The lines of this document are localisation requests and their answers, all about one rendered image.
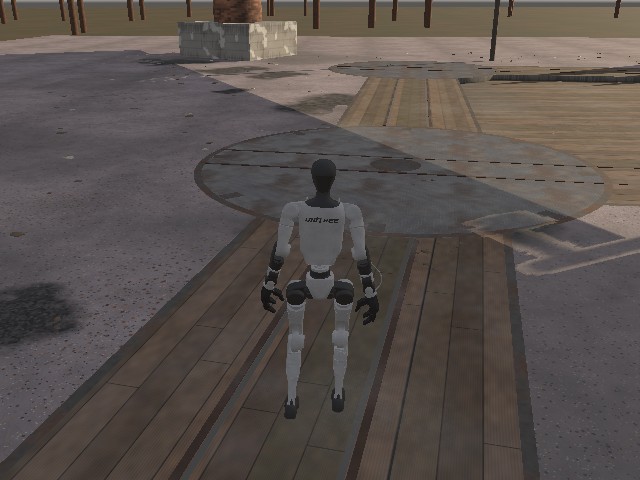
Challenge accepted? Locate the robot left upper arm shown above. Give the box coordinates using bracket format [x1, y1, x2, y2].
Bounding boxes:
[275, 201, 302, 257]

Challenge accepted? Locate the left robot forearm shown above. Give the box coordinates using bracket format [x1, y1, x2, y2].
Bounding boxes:
[263, 241, 284, 290]

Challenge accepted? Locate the left robot foot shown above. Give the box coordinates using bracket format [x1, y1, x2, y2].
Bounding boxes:
[284, 396, 299, 419]

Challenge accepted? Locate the robot right upper arm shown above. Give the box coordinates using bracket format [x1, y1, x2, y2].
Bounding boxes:
[343, 203, 367, 261]

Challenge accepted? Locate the right robot forearm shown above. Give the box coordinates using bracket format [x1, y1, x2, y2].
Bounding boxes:
[357, 245, 377, 298]

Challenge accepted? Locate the robot right hand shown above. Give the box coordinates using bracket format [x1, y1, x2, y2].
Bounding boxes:
[355, 295, 379, 325]

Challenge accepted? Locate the right robot shin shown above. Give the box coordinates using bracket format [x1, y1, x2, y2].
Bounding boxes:
[333, 331, 349, 399]

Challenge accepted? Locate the robot left hand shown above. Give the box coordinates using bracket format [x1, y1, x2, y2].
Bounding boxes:
[261, 286, 284, 313]

